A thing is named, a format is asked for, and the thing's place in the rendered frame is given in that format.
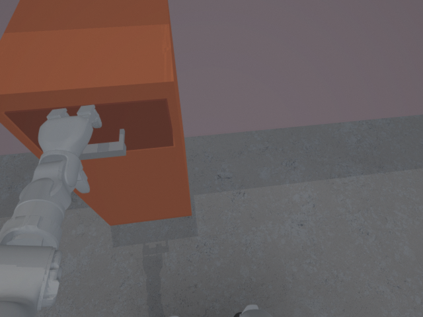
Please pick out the left robot forearm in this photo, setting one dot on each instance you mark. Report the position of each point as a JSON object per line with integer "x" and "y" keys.
{"x": 38, "y": 216}

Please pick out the robot left upper arm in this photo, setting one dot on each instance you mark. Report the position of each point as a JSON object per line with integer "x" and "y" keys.
{"x": 29, "y": 279}

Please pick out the robot right shin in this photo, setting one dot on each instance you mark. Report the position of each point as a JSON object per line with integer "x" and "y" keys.
{"x": 250, "y": 307}

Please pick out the handle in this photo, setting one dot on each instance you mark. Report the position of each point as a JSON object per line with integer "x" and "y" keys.
{"x": 103, "y": 150}

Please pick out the cabinet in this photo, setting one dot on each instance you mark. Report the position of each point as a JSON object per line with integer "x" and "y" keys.
{"x": 57, "y": 53}

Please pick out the drawer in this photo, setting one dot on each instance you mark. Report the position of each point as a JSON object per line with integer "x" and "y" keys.
{"x": 147, "y": 123}

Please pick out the left robot hand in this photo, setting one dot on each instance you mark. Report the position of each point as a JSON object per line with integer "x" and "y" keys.
{"x": 70, "y": 133}

